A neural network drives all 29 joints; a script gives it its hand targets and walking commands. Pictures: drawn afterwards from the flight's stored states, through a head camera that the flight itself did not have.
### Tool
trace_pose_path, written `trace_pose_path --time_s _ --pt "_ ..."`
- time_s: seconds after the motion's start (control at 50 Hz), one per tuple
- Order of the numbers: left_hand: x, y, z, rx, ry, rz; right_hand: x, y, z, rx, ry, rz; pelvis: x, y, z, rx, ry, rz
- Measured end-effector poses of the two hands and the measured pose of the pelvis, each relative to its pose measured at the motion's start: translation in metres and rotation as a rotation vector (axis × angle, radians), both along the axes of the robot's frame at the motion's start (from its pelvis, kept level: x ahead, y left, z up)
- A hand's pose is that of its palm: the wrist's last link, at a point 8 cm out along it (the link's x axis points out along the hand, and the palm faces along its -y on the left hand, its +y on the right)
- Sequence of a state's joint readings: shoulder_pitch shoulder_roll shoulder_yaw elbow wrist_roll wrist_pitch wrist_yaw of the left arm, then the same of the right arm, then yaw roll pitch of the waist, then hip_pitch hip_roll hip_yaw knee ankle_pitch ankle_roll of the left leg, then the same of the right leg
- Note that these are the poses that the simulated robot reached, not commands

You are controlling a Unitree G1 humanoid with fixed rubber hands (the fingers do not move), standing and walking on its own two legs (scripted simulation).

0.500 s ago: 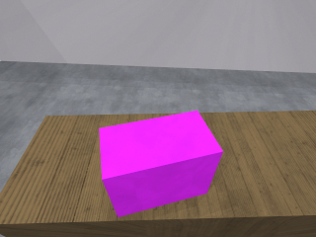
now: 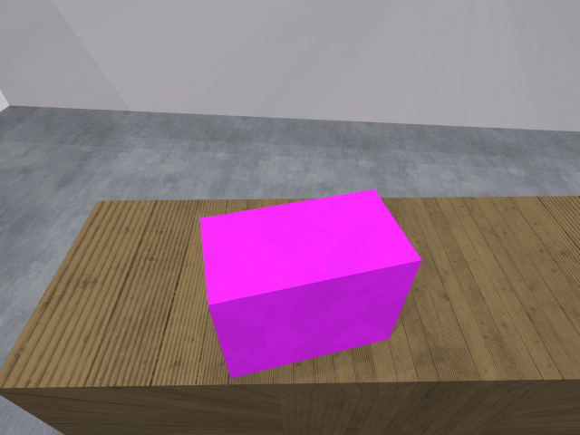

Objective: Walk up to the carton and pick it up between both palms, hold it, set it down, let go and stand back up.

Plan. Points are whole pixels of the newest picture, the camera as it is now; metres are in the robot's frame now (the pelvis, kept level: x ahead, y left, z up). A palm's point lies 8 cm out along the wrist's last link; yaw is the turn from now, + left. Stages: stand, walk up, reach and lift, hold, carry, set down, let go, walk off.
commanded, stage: stand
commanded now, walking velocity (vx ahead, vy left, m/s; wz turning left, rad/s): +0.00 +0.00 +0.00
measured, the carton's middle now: (302, 283) +0.41 +0.00 -0.05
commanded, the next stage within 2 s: none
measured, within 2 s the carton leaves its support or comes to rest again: neither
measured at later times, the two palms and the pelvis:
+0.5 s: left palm out of the picture +0.04 +0.24 -0.13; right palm out of the picture +0.04 -0.27 -0.12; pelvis +0.02 -0.01 +0.00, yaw -1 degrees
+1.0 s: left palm out of the picture +0.05 +0.24 -0.13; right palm out of the picture +0.04 -0.26 -0.12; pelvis +0.03 -0.01 +0.00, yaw +0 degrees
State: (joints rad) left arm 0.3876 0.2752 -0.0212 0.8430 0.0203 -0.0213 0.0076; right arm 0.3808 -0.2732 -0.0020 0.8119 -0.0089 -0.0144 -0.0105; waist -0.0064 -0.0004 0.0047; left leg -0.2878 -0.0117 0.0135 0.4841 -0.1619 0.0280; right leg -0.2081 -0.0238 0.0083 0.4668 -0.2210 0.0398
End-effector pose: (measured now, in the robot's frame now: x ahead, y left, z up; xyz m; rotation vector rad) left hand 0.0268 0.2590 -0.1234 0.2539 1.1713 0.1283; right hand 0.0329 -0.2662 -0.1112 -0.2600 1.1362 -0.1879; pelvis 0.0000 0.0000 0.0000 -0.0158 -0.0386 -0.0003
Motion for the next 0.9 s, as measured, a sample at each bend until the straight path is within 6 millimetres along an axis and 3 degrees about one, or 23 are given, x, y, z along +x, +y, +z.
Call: trace_pose_path --time_s 0.24,0.68,0.9 --pt "-0.015 -0.007 -0.003 0.0 0.055 0.021 0.001 -0.001 -0.005 0.011 0.02 -0.015 0.003 -0.003 -0.001 0.001 0.006 -0.005" --pt "0.029 -0.024 -0.002 -0.013 0.027 0.013 0.007 0.001 -0.011 0.034 0.075 -0.045 0.026 -0.012 0.002 0.008 0.008 -0.014" --pt "0.03 -0.025 -0.005 -0.018 0.053 0.029 0.008 0.006 -0.013 0.038 0.102 -0.048 0.031 -0.011 0.003 0.008 0.006 -0.006"
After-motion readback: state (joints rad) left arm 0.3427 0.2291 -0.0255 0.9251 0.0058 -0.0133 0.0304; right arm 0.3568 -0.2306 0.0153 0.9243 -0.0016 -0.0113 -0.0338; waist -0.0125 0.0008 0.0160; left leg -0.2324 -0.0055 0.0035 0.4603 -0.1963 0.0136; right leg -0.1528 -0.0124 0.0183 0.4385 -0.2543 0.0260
